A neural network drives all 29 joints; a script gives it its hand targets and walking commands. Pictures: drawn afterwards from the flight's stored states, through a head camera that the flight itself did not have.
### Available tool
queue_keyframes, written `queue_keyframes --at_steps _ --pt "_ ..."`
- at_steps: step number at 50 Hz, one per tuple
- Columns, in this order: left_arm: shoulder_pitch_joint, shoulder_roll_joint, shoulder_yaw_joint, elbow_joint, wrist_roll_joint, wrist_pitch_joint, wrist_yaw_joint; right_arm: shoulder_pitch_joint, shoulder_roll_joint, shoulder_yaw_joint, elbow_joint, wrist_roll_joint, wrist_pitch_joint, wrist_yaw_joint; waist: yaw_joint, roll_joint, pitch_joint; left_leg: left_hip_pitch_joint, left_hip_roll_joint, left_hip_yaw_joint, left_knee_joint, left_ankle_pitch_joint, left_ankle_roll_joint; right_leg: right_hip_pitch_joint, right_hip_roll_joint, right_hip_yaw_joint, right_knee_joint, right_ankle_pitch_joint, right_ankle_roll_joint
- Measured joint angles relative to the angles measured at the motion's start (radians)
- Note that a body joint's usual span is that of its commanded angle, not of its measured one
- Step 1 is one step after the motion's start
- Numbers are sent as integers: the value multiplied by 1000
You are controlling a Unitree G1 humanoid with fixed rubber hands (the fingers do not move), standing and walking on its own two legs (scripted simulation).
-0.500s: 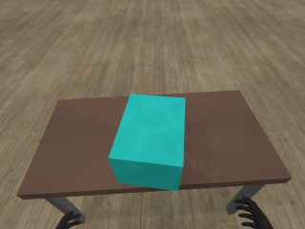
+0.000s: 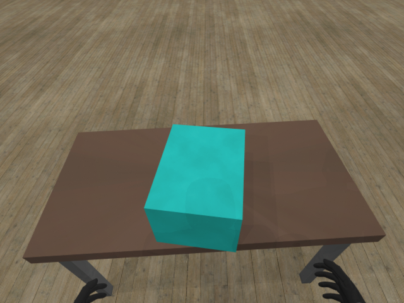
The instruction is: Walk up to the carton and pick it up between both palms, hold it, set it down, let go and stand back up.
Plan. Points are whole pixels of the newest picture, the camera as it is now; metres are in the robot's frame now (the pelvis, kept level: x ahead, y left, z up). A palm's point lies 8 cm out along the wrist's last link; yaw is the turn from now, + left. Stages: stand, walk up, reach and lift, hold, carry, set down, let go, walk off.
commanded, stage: stand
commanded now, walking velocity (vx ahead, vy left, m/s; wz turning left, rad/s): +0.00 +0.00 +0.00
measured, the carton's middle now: (202, 183) +0.47 +0.02 -0.10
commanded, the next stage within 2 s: walk up in 0.36 s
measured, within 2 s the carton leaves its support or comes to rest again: neither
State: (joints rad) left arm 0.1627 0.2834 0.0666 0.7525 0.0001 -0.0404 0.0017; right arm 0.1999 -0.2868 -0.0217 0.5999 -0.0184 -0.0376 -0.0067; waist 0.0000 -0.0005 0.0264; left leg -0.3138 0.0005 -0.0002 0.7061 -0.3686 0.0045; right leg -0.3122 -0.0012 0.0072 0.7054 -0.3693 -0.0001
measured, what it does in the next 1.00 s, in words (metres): walks backwards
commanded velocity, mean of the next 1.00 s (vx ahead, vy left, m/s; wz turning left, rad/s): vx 0.00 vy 0.00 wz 0.00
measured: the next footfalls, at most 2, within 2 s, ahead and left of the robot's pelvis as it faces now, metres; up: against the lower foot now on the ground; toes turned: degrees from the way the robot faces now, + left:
left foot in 1.06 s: -0.08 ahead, +0.12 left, +0.00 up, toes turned -5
right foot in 1.32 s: -0.11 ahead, -0.12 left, +0.00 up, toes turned +5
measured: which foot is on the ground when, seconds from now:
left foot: down 0.00-0.78, up 0.80-1.00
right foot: down 0.00-1.00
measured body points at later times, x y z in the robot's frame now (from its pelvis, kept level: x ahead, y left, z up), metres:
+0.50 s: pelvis -0.01 +0.00 +0.00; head -0.01 +0.00 +0.45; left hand +0.13 +0.28 -0.10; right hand +0.16 -0.26 -0.07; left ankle +0.01 +0.12 -0.72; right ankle +0.01 -0.12 -0.72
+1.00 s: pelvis -0.11 -0.01 -0.01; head -0.05 -0.02 +0.44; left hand +0.00 +0.29 -0.10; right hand +0.03 -0.30 -0.11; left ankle -0.14 +0.12 -0.67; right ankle -0.04 -0.12 -0.72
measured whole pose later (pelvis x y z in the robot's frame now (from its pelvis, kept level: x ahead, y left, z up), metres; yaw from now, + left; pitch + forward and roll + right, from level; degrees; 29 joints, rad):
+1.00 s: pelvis -0.11 -0.01 -0.01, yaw +0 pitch -4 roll +1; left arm 0.21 0.34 0.09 0.70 0.00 0.01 0.02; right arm 0.18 -0.36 -0.05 0.60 -0.01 0.05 -0.03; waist 0.00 0.02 0.22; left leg -0.39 -0.08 -0.10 1.10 -0.52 0.01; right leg -0.40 0.00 0.01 0.74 -0.27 -0.03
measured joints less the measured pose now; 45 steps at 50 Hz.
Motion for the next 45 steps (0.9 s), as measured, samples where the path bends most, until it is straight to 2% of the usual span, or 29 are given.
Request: queue_keyframes --at_steps 29,34,37,39,40,42,45 --pt "-11 26 -4 67 0 4 0 -9 -8 0 4 0 3 -2 0 0 20 -1 0 0 -21 33 0 0 0 0 -22 33 0" --pt "-23 45 1 24 0 33 3 -19 -34 -1 5 0 34 -6 0 1 101 0 0 0 15 38 2 -33 1 -1 80 56 0" --pt "1 50 11 11 0 50 3 -22 -50 -3 5 0 55 -9 0 6 125 -13 7 -1 44 38 2 -43 11 0 208 -35 0" --pt "35 54 15 2 0 50 3 -36 -62 -11 4 0 63 -14 2 11 124 -66 12 1 87 35 2 -21 12 8 135 -25 -2" --pt "48 54 17 1 0 51 3 -51 -66 -18 5 0 68 -17 1 14 141 -98 9 -4 150 2 2 -23 15 9 124 -60 -9" --pt "63 55 9 5 0 51 3 -66 -67 -29 6 1 84 -31 3 17 183 -139 -41 -69 361 -110 3 -32 16 8 143 -53 -24" --pt "73 55 11 7 0 50 9 -55 -67 -32 5 7 91 -38 1 18 192 -157 -88 -111 617 -130 2 -36 11 10 100 11 -29"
